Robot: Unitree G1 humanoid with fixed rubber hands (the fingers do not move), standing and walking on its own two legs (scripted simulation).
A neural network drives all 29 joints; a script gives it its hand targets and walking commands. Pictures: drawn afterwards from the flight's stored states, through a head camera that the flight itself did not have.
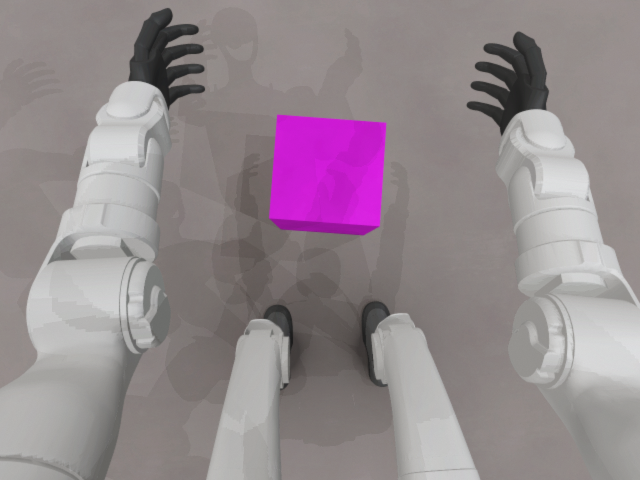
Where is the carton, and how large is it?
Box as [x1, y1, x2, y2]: [269, 115, 385, 234]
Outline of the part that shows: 277,115 269,218 282,229 364,234 379,226 385,123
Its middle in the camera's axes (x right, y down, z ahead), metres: +0.01 -0.13 +0.86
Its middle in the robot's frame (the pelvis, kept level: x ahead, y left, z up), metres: +0.51 -0.01 -0.52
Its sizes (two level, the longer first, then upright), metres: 0.210 0.200 0.250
